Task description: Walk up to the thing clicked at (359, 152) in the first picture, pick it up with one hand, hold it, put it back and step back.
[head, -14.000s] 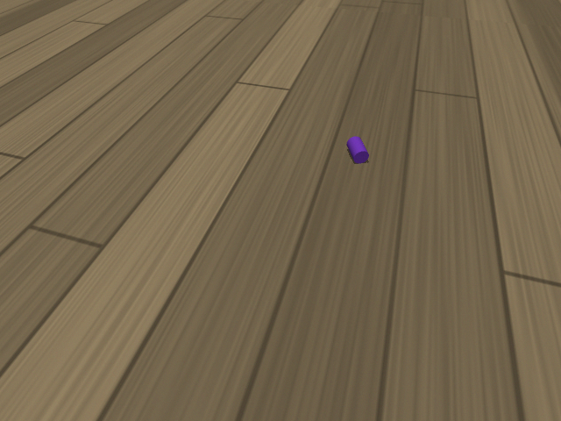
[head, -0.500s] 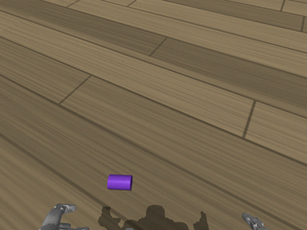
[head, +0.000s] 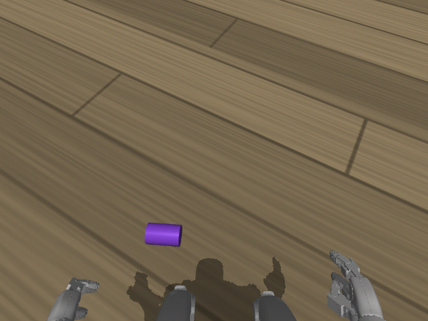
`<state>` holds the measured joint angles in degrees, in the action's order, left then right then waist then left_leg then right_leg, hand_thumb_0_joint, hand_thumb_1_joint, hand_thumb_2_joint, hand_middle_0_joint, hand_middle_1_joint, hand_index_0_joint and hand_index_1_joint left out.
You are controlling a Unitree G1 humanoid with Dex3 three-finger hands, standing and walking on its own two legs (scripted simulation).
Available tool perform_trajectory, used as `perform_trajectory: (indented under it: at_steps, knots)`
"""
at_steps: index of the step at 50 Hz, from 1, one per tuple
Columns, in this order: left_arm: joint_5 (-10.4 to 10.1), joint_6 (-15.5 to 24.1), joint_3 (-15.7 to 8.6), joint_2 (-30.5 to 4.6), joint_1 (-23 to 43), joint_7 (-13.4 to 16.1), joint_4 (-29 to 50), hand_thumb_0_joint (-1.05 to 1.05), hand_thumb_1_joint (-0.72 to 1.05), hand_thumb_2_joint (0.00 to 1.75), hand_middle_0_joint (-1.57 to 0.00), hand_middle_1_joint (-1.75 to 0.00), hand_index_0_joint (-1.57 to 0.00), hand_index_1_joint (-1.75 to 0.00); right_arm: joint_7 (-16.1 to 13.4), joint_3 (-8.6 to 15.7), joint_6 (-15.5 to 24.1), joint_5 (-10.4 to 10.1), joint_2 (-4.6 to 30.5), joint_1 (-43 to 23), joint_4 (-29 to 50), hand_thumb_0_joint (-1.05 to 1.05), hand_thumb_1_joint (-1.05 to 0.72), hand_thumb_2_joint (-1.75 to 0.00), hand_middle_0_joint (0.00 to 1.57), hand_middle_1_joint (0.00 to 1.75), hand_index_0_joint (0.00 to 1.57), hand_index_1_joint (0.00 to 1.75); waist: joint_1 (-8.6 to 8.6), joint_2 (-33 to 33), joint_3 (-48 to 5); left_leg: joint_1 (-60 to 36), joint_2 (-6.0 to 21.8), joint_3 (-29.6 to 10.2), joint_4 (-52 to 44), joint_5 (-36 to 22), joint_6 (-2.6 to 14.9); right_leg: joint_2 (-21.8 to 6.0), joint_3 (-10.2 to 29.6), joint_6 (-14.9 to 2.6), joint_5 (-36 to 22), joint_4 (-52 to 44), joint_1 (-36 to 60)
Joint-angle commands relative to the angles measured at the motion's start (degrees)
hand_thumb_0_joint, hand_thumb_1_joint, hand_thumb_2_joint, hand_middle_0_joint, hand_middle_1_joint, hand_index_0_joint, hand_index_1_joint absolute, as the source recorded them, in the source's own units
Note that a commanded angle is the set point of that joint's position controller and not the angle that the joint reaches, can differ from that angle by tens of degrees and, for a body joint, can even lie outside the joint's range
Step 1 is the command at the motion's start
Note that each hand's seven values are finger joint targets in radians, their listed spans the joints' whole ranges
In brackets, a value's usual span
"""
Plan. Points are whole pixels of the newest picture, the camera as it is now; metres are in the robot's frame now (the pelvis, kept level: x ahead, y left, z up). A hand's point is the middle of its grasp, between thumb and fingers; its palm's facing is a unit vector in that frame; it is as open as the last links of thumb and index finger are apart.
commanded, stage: rise first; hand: left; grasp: from above
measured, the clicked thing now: (164, 234) +0.44 +0.24 -0.63
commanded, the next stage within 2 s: none
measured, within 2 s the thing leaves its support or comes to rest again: neither
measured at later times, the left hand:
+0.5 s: hand (112, 289) +0.21 +0.28 -0.27, palm faces -0.41 -0.58 -0.70, open 14.2 cm
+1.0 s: hand (130, 257) +0.31 +0.29 -0.42, palm faces -0.49 -0.18 -0.85, open 14.1 cm
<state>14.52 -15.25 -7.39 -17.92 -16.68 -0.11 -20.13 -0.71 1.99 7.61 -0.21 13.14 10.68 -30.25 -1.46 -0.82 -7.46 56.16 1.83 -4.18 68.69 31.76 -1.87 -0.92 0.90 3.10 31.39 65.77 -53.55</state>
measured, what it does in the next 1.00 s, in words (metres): lowers itself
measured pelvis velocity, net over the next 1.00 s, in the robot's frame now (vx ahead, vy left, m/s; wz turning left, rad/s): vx -0.09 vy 0.00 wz -0.08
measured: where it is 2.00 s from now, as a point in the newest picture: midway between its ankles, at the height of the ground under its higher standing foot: outside the picture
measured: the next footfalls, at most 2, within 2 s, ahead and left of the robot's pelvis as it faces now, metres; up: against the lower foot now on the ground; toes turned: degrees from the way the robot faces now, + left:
none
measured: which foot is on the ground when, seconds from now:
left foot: down 0.00-1.00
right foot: down 0.00-1.00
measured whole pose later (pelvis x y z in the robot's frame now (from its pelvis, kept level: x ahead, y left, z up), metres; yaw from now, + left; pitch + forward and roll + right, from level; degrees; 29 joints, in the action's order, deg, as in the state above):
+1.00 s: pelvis -0.09 +0.00 -0.28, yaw -4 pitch +33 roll -6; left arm 59.2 18.2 -9.8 -38.0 35.1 8.9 -60.0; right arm 4.8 2.7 1.9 3.2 16.2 8.7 -42.2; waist -4.7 -0.9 -5.5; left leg 121.6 -0.7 -8.9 126.1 38.1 -3.4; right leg 2.0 1.4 4.2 38.5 122.8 -118.2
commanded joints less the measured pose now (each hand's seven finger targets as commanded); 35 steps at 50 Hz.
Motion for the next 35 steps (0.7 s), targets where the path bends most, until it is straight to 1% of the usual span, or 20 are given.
perform_trajectory:
  at_steps: [1,5,6,9,11,12,14,15,17,18,20,21,23,27,28,29,32,33,34,35]
  knots:
    - [1.53,0.73,-3.97,-10.2,-5.1,0.91,10.24,0.0,-0.6,0.96,-0.1,-1.07,-0.1,-1.07,-0.29,3.48,2.82,-0.07,8.63,0.58,8.02,0.0,-0.96,-0.92,0.2,0.3,0.2,0.3,0.2,-5.06,-16.7,-11.42,-0.42,1.54,-6.8,-24.03,1.34,1.54,-3.82,-3.79,-18.14,-3.4,5.2]
    - [2.19,1.22,-4.25,-10.23,-5.67,1.16,11.48,0.0,-0.61,0.97,-0.1,-1.04,-0.09,-1.05,-0.18,3.42,3.24,-0.11,8.25,-0.17,8.81,0.0,-0.96,-0.92,0.2,0.3,0.2,0.3,0.45,-3.66,-16.06,-7.13,-1.04,2.02,-4.91,-17.91,1.63,1.56,-3.75,-3.68,-14.89,-2.49,3.24]
    - [2.52,1.47,-4.03,-10.86,-3.08,1.2,11.77,0.0,-0.61,0.97,-0.1,-1.04,-0.1,-1.05,-0.17,3.5,3.39,-0.13,8.52,-0.24,8.93,0.0,-0.97,-0.92,0.2,0.3,0.2,0.3,-0.59,-3.54,-15.54,-5.83,-1.11,2.21,-4.26,-15.44,1.83,1.55,-3.51,-3.62,-13.44,-2.45,2.02]
    - [4.44,3.71,-3.2,-11.55,2.3,1.36,8.34,0.0,-0.61,0.98,-0.1,-1.03,-0.09,-1.04,-0.18,3.24,4.21,-0.16,8.6,-0.87,7.86,0.0,-0.95,-0.91,0.2,0.3,0.2,0.3,-1.92,-2.03,-14.36,-0.98,-1.38,2.47,-0.58,-11.36,2.25,1.49,-3.06,-3.56,-10.47,-0.13,-2.23]
    - [6.6,5.97,-3.21,-12.5,5.33,1.55,4.84,0.0,-0.61,0.99,-0.1,-1.02,-0.09,-1.03,0.13,3.29,4.79,-0.12,9.15,-0.94,6.55,0.0,-0.96,-0.92,0.2,0.3,0.2,0.3,-1.94,-2.8,-14.62,1.82,-1.29,2.01,1.78,-10.81,2.01,1.34,-2.89,-3.83,-9.49,3.65,-6.49]
    - [7.97,7.46,-4.1,-13.81,8.24,1.69,3.79,0.0,-0.61,1.0,-0.1,-1.02,-0.08,-1.04,0.35,3.37,5.25,-0.03,9.54,-1.89,6.71,0.0,-0.95,-0.91,0.2,0.3,0.2,0.3,-1.57,-3.88,-14.92,3.52,-1.39,1.6,2.98,-8.86,1.91,1.32,-2.81,-3.97,-7.69,5.66,-9.27]
    - [10.44,10.61,-3.08,-13.48,10.63,2.01,-0.38,0.0,-0.61,1.01,-0.1,-1.01,-0.08,-1.03,1.0,3.52,5.75,-0.17,9.94,-1.89,5.25,0.0,-0.94,-0.91,0.2,0.3,0.2,0.3,-1.67,-2.77,-16.9,6.68,-1.58,1.74,6.42,-9.11,1.86,1.35,-2.74,-4.03,-7.93,9.27,-12.45]
    - [11.97,12.3,-3.94,-14.94,12.51,2.31,-1.31,0.0,-0.61,1.01,-0.11,-1.01,-0.09,-1.03,1.23,3.68,5.97,-0.02,10.25,-2.18,4.79,0.0,-0.95,-0.91,0.2,0.3,0.2,0.3,-0.92,-3.68,-17.95,8.28,-1.62,1.89,7.85,-7.81,1.78,1.27,-2.44,-4.09,-6.79,11.09,-14.42]
    - [14.42,15.44,-2.85,-15.53,15.76,2.61,-1.54,0.0,-0.61,1.02,-0.11,-1.01,-0.09,-1.03,1.52,4.08,6.27,0.04,10.81,-2.49,3.93,0.0,-0.95,-0.91,0.2,0.3,0.2,0.3,-0.74,-5.38,-21.48,9.17,-1.54,1.68,10.15,-7.54,1.54,1.36,-2.41,-4.23,-6.49,14.63,-17.98]
    - [15.9,16.7,-4.01,-17.4,18.24,3.17,-2.21,0.0,-0.61,1.02,-0.12,-1.0,-0.09,-1.03,1.5,4.25,6.3,0.02,11.0,-2.7,3.52,0.0,-0.94,-0.91,0.2,0.3,0.2,0.3,-0.88,-5.39,-23.55,10.55,-1.77,2.12,12.09,-7.11,1.64,1.47,-2.23,-4.11,-6.52,15.72,-18.76]
    - [18.6,18.75,-5.19,-19.66,20.25,4.16,-5.19,0.0,-0.61,1.01,-0.12,-1.02,-0.1,-1.04,1.7,4.32,6.16,-0.03,11.71,-2.78,2.11,0.0,-0.95,-0.91,0.2,0.3,0.2,0.3,-0.1,-6.03,-25.54,13.0,-1.72,1.98,14.83,-8.65,1.48,1.54,-2.44,-4.26,-7.47,19.48,-22.14]
    - [19.74,19.7,-4.52,-19.54,21.96,4.51,-6.78,0.0,-0.61,1.02,-0.11,-1.02,-0.09,-1.04,1.89,4.52,6.0,0.06,11.96,-2.87,1.55,0.0,-0.96,-0.92,0.2,0.3,0.2,0.3,-0.35,-6.19,-26.67,14.04,-1.76,1.93,16.52,-9.05,1.57,1.69,-2.6,-4.25,-7.7,21.01,-24.04]
    - [22.17,21.1,-6.16,-22.48,25.12,5.09,-8.13,0.0,-0.61,1.02,-0.1,-1.04,-0.09,-1.06,2.21,4.9,5.31,0.03,12.55,-1.78,0.07,0.0,-0.95,-0.92,0.2,0.3,0.2,0.3,0.97,-7.09,-30.95,14.23,-1.65,2.03,19.96,-13.89,1.69,1.7,-2.79,-4.37,-10.71,24.23,-26.1]
    - [26.52,23.15,-5.77,-24.38,33.71,5.75,-13.92,0.0,-0.6,1.03,-0.08,-1.07,-0.07,-1.08,2.96,5.56,3.58,0.46,12.96,-0.45,-2.04,0.0,-0.94,-0.91,0.2,0.3,0.2,0.3,0.2,-4.04,-33.89,21.14,-1.83,2.81,26.63,-12.95,2.35,2.04,-3.26,-4.12,-10.78,28.37,-28.79]
    - [27.75,23.82,-5.52,-24.77,35.93,5.73,-15.4,0.0,-0.61,1.04,-0.09,-1.06,-0.07,-1.07,3.1,5.86,3.18,0.57,12.98,-0.2,-2.31,0.0,-0.94,-0.91,0.2,0.3,0.2,0.3,-0.13,-3.24,-33.84,24.15,-2.05,3.21,28.26,-10.5,2.61,2.14,-3.14,-3.99,-9.29,28.7,-29.59]
    - [28.38,24.53,-6.38,-26.5,38.71,5.78,-16.45,0.0,-0.6,1.03,-0.09,-1.07,-0.08,-1.07,3.25,5.86,2.76,0.68,12.98,0.04,-2.47,0.0,-0.94,-0.91,0.2,0.3,0.2,0.3,-0.04,-1.74,-33.94,27.22,-2.2,3.57,29.69,-8.72,2.84,2.14,-3.03,-3.85,-8.32,29.2,-29.08]
    - [31.71,26.42,-6.49,-29.04,43.79,5.73,-19.73,0.0,-0.61,1.03,-0.09,-1.06,-0.08,-1.07,3.65,6.19,1.49,1.05,13.33,1.29,-3.75,0.0,-0.95,-0.92,0.2,0.3,0.2,0.3,0.01,-0.6,-36.4,31.38,-2.21,4.02,33.56,-5.63,3.2,2.32,-3.16,-3.7,-5.89,31.54,-30.61]
    - [32.61,26.98,-7.63,-31.44,45.64,5.89,-21.08,0.0,-0.59,1.02,-0.09,-1.07,-0.09,-1.07,3.71,6.1,1.01,1.22,13.57,2.19,-4.9,0.0,-0.95,-0.92,0.2,0.3,0.2,0.3,0.43,-1.11,-36.71,31.98,-2.15,4.01,34.31,-5.27,3.15,2.28,-3.44,-3.76,-5.28,32.66,-31.59]
    - [33.71,27.81,-6.72,-31.41,48.51,6.05,-21.48,0.0,-0.59,1.03,-0.08,-1.07,-0.08,-1.07,3.84,6.18,0.61,1.32,13.62,2.1,-4.92,0.0,-0.93,-0.91,0.2,0.3,0.2,0.3,0.08,-0.99,-36.53,33.76,-2.2,4.13,35.29,-3.68,3.17,2.37,-3.51,-3.77,-3.72,33.35,-32.87]
    - [34.7,28.7,-6.96,-32.55,50.66,6.18,-21.39,0.0,-0.6,1.03,-0.08,-1.06,-0.08,-1.07,3.85,6.06,0.3,1.46,13.7,2.53,-5.32,0.0,-0.94,-0.92,0.2,0.3,0.2,0.3,0.13,-2.35,-36.85,33.9,-2.2,4.04,35.87,-2.88,3.18,2.43,-3.68,-3.86,-2.84,34.27,-34.25]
